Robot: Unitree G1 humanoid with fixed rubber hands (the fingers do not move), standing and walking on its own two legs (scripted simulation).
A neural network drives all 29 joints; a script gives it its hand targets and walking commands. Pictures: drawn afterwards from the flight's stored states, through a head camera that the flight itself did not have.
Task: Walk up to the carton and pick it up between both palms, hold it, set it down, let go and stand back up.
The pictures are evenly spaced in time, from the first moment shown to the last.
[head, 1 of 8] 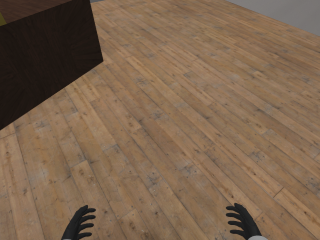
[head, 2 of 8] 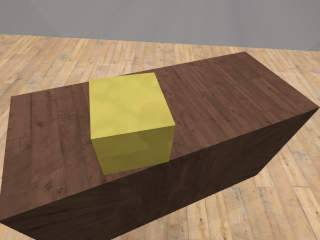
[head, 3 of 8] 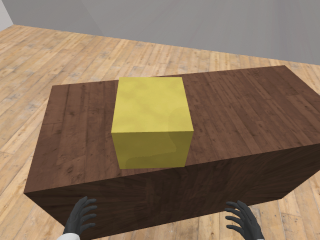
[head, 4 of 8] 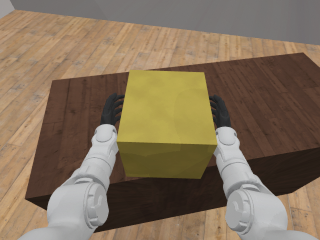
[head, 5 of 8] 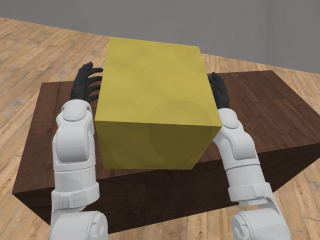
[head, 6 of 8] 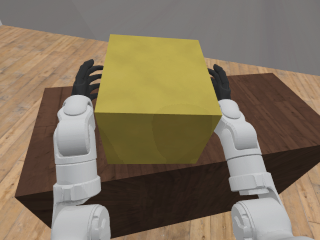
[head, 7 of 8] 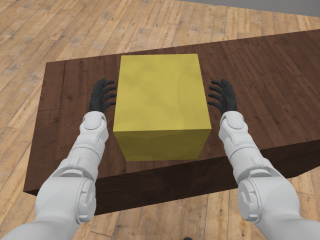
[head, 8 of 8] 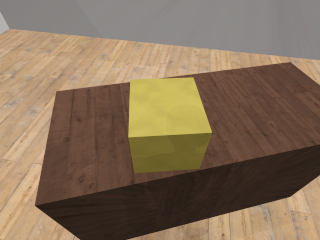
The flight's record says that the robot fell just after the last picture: no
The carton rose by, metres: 0.19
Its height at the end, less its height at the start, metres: +0.00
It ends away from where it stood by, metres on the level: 0.01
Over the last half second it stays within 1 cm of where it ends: yes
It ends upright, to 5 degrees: yes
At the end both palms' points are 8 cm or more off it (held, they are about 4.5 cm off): yes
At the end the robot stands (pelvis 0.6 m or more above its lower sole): yes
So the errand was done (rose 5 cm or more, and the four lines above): yes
